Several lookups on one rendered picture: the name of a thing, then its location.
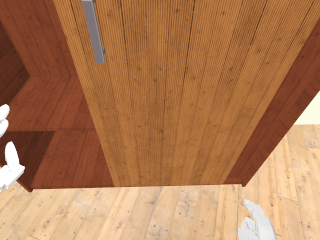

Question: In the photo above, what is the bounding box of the handle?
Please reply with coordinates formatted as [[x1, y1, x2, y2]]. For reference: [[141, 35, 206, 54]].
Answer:
[[82, 0, 106, 64]]

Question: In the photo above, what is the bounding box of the wardrobe door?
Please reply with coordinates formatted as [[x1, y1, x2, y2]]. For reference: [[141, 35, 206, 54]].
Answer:
[[53, 0, 320, 187], [227, 17, 320, 178]]

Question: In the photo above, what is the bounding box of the robot left hand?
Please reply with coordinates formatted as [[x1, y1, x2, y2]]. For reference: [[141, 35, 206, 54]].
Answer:
[[0, 104, 25, 192]]

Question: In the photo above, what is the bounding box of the robot right hand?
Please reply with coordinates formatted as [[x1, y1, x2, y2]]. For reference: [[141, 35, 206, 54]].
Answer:
[[238, 199, 277, 240]]

